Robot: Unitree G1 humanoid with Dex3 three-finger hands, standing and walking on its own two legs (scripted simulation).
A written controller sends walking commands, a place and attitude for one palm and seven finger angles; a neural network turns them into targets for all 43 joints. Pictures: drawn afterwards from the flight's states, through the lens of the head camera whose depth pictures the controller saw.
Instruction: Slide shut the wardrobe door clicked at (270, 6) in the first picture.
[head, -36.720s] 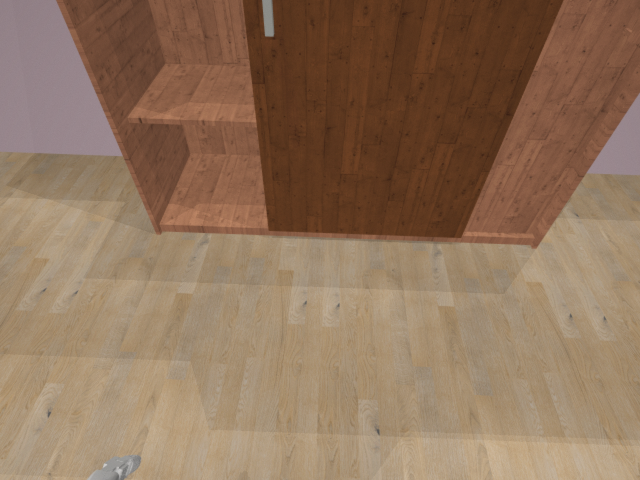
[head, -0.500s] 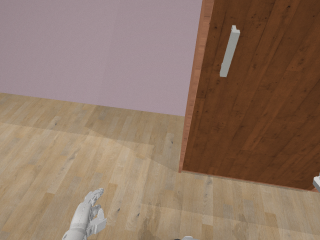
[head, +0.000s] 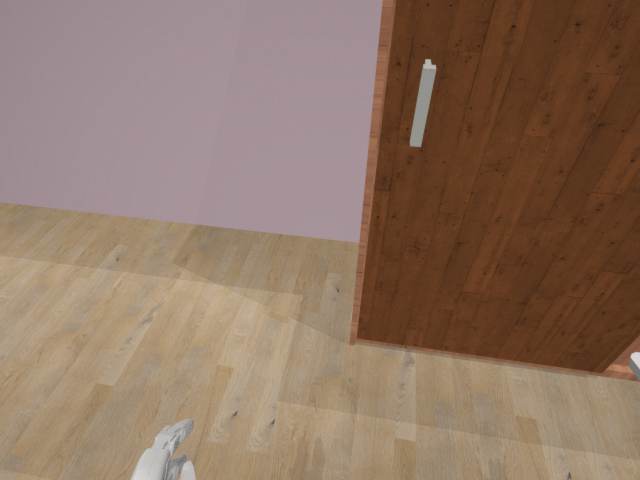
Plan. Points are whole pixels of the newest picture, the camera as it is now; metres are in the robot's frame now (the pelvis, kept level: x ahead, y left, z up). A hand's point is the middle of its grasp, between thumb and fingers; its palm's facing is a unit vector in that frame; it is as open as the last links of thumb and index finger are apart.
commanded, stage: stop stepping back and stand still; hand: right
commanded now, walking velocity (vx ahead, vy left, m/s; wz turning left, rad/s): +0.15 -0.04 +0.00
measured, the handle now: (421, 103) +0.75 -0.16 +0.17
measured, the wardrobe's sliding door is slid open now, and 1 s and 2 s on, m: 0.00 0.00 0.00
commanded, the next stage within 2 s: let the arm hang, fingers relaxed in 0.92 s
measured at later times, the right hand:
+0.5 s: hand out of the picture +0.21 -0.29 +0.17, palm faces +0.46 +0.77 -0.44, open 7.4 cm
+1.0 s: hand out of the picture +0.22 -0.30 +0.16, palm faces +0.44 +0.79 -0.42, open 7.4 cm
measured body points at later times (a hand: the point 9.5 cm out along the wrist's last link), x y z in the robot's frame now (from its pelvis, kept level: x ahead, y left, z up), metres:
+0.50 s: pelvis +0.00 -0.03 +0.00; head +0.00 -0.03 +0.45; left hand +0.17 +0.18 -0.08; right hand +0.18 -0.33 +0.20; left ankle +0.01 +0.07 -0.73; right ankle +0.05 -0.13 -0.73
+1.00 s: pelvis +0.02 -0.04 +0.01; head +0.02 -0.04 +0.46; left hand +0.20 +0.20 -0.07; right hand +0.19 -0.34 +0.18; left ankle +0.01 +0.07 -0.73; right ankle +0.05 -0.13 -0.73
